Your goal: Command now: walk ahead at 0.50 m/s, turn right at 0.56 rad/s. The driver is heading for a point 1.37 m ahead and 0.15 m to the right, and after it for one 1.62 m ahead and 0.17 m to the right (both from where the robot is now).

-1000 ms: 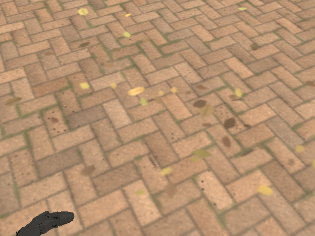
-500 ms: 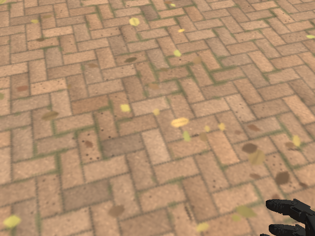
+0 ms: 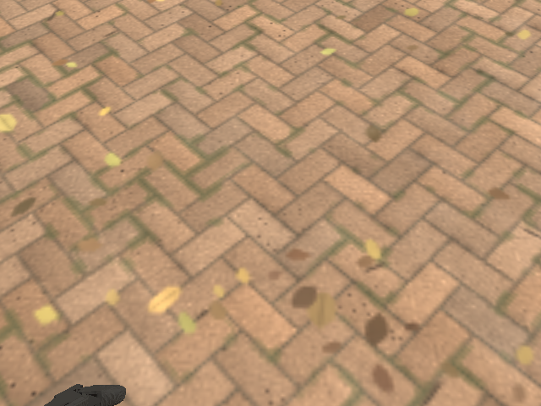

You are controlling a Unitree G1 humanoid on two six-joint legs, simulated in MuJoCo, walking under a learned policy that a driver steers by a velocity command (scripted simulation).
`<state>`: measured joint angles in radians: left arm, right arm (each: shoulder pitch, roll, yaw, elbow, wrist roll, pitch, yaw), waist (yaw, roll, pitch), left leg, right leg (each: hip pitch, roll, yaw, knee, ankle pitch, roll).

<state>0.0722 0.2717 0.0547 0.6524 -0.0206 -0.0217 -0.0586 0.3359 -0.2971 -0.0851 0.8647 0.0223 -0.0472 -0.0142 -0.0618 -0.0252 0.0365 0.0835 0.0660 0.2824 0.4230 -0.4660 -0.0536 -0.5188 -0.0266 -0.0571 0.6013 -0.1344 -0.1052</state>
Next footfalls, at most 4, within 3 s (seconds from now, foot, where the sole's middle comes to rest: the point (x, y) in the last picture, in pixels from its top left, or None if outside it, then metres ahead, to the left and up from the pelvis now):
0.48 left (242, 404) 0.47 0.08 -0.75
1.02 right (360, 313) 0.68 -0.24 -0.75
1.54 left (292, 210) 1.02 -0.09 -0.75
1.98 right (372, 179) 1.13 -0.35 -0.75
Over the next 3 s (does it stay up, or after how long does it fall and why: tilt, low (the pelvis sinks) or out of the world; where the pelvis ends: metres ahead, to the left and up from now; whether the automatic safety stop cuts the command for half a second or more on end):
stays up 1.27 -0.21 0.03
